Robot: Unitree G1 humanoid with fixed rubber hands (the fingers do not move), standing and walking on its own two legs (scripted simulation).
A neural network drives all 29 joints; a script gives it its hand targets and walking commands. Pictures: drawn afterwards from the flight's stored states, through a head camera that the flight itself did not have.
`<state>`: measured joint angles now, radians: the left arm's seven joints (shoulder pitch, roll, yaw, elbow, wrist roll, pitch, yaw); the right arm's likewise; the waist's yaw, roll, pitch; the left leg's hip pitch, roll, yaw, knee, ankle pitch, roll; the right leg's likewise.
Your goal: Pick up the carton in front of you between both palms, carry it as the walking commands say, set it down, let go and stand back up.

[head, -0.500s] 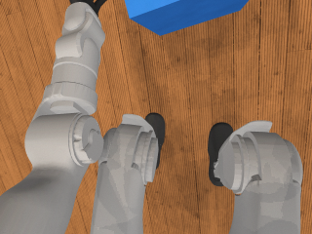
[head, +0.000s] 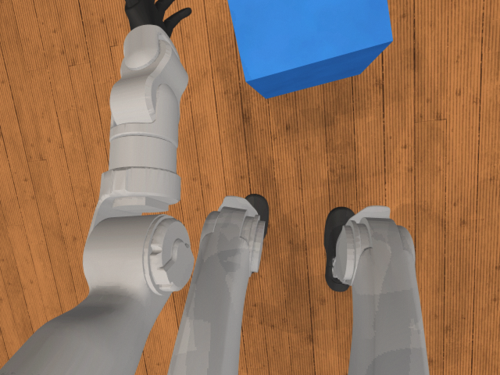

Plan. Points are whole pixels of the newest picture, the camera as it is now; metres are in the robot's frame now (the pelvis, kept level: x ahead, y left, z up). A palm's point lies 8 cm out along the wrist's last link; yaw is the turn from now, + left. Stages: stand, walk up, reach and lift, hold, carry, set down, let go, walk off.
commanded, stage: set down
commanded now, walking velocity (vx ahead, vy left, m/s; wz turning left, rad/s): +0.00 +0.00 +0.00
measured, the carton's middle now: (302, 20) +0.61 -0.01 -0.36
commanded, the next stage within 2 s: let go in 0.50 s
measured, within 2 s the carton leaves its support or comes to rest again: neither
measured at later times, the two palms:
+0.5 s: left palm out of the picture +0.53 +0.16 +0.03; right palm out of the picture +0.62 -0.22 +0.04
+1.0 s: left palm out of the picture +0.42 +0.21 +0.14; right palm out of the picture +0.46 -0.22 +0.13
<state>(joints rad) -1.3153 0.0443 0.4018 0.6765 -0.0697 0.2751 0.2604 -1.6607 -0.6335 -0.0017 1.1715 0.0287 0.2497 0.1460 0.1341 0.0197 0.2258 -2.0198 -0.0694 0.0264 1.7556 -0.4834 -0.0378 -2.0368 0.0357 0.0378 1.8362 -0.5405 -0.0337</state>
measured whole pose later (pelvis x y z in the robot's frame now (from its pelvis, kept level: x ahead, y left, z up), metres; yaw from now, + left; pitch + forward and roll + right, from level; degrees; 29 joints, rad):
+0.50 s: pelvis +0.02 -0.01 +0.13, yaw -2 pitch +45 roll +5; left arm -1.14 0.00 0.47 0.57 0.02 0.30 0.19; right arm -1.52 -0.54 -0.14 1.11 -0.10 0.28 0.16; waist 0.15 -0.02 0.08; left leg -1.65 -0.04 0.00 1.20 -0.34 -0.05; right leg -1.69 0.05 0.05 1.29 -0.39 -0.05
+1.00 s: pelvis +0.07 +0.01 +0.24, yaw -6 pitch +32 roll +0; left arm -0.41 0.14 0.18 0.53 0.05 0.12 -0.08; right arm -0.61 -0.22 -0.24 0.69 -0.10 0.13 -0.03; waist 0.10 0.02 -0.03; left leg -1.08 -0.02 -0.01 0.78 -0.26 0.00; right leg -1.07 0.06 0.06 0.79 -0.27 -0.01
